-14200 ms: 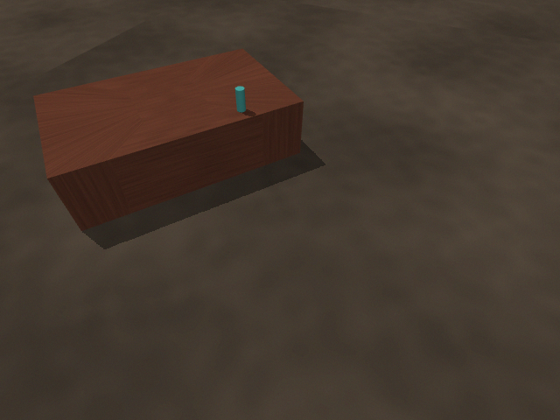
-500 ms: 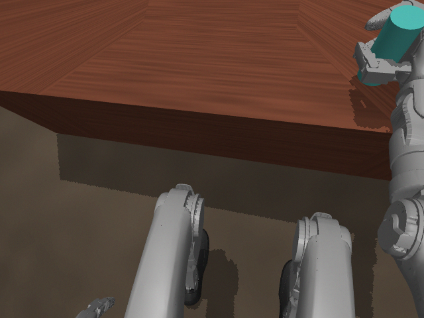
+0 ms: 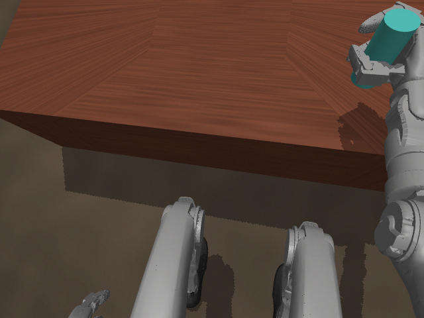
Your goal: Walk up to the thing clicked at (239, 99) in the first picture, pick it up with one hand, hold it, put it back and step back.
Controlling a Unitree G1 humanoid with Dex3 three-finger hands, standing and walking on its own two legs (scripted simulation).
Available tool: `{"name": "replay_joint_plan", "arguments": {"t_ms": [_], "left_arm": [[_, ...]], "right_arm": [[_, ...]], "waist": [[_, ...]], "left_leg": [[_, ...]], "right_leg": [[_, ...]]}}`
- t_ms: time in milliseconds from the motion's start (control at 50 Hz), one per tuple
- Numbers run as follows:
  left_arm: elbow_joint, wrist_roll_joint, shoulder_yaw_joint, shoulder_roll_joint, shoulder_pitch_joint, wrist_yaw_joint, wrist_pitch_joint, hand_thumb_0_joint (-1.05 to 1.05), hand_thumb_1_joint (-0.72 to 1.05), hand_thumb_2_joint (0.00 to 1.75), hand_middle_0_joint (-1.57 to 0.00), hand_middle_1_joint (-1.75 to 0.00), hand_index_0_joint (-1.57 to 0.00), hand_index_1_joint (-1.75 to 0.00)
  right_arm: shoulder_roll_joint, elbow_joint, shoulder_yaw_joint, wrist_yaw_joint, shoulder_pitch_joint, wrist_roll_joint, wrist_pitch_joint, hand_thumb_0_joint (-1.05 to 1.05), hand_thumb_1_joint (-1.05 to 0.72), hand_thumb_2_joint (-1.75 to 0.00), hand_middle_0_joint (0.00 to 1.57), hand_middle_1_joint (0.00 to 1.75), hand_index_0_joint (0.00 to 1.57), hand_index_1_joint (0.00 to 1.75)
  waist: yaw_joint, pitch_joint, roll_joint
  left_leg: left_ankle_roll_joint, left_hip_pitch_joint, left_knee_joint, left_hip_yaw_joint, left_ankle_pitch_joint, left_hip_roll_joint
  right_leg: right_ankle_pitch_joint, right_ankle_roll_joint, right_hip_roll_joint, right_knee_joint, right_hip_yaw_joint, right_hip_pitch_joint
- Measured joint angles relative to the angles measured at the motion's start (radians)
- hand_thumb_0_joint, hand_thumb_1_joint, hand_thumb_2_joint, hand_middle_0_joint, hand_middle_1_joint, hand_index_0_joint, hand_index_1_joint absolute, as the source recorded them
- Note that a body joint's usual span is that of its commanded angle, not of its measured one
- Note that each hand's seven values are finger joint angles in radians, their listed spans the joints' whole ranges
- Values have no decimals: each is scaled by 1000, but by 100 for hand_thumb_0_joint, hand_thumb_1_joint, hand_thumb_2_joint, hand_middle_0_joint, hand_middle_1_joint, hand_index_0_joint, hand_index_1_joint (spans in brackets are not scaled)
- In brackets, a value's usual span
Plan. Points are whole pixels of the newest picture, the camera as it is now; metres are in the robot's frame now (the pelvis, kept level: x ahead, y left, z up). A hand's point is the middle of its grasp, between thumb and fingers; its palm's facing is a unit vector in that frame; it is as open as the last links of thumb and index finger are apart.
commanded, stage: settle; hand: right
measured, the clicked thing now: (380, 53) +0.57 -0.17 +0.02
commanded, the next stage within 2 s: lift in 0.64 s
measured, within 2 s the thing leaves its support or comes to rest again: neither
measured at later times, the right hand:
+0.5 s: hand (378, 39) +0.56 -0.15 +0.05, palm faces +0.01 +1.00 -0.02, open 6.1 cm
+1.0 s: hand (387, 32) +0.55 -0.15 +0.08, palm faces +0.02 +1.00 -0.03, open 6.1 cm
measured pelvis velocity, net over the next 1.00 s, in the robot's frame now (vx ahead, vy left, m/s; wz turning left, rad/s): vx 0.01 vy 0.00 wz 0.01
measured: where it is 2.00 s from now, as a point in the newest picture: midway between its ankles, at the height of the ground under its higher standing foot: (236, 299)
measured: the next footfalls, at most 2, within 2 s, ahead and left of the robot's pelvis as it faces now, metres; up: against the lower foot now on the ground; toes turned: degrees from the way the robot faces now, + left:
none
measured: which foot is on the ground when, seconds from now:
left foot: down 0.00-1.00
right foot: down 0.00-1.00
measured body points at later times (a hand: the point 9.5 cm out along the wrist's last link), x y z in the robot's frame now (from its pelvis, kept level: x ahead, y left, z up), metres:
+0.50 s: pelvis +0.01 +0.00 +0.03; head +0.22 -0.02 +0.43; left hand +0.05 +0.28 -0.08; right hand +0.56 -0.20 +0.06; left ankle +0.10 +0.15 -0.43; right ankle +0.06 -0.12 -0.43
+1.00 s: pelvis +0.01 +0.00 +0.06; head +0.22 -0.01 +0.46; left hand +0.07 +0.28 -0.06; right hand +0.55 -0.20 +0.08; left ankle +0.10 +0.15 -0.43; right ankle +0.06 -0.12 -0.43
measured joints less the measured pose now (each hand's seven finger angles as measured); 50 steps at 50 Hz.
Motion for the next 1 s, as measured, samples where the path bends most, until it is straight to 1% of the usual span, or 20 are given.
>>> {"name": "replay_joint_plan", "arguments": {"t_ms": [80,240,440,760,920,1000], "left_arm": [[3,0,-1,-7,2,1,1,0,88,90,-20,-30,-20,-31],[10,-3,-3,-17,7,5,-3,0,89,90,-20,-30,-20,-31],[11,-2,-1,-19,12,7,-5,0,89,90,-20,-30,-20,-31],[19,-4,4,-21,11,14,-17,0,89,90,-20,-30,-20,-31],[20,-4,7,-25,7,15,-17,0,89,90,-20,-30,-20,-30],[19,-6,12,-29,4,16,-14,0,89,90,-20,-30,-20,-30]], "right_arm": [[4,-14,-3,-2,11,3,6,4,-4,-120,103,116,98,113],[6,0,-2,-2,12,10,4,4,-4,-120,103,116,97,113],[11,1,-6,0,33,10,-5,4,-4,-120,102,116,97,113],[27,-9,6,0,65,23,-20,4,-5,-119,102,117,97,113],[45,-34,7,-6,91,29,-21,4,-5,-119,102,117,97,113],[59,-78,8,-11,127,27,-12,4,-5,-119,102,117,97,113]], "waist": [[-2,1,-2],[-5,-7,-5],[-4,-14,-7],[-12,-17,-4],[-19,-20,-4],[-25,-21,-6]], "left_leg": [[0,23,-21,2,0,-1],[2,62,-60,5,3,-4],[3,93,-95,8,10,-8],[6,144,-138,13,11,-10],[6,174,-157,15,8,-12],[5,199,-177,15,11,-13]], "right_leg": [[0,0,-2,-22,-1,24],[4,0,-7,-62,-2,63],[9,0,-12,-96,-2,95],[12,3,-16,-142,-2,147],[9,4,-18,-162,-2,178],[11,3,-20,-181,-4,202]]}}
